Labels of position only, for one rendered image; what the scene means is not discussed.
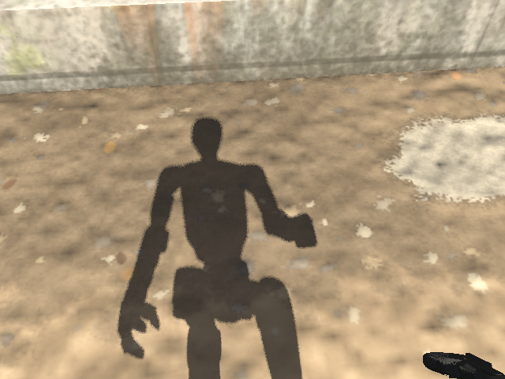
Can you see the robot right hand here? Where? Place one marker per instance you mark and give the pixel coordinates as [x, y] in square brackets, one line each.
[460, 366]

